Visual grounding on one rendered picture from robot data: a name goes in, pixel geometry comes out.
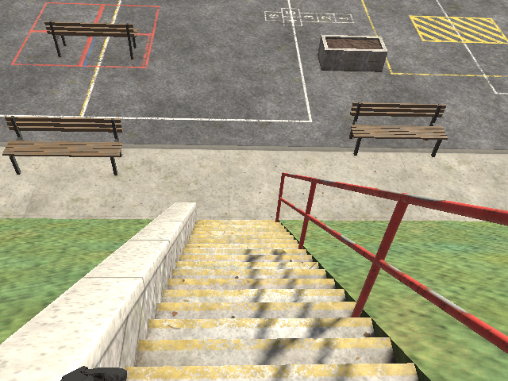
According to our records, stairs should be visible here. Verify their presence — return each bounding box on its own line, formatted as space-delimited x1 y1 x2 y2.
125 220 419 381

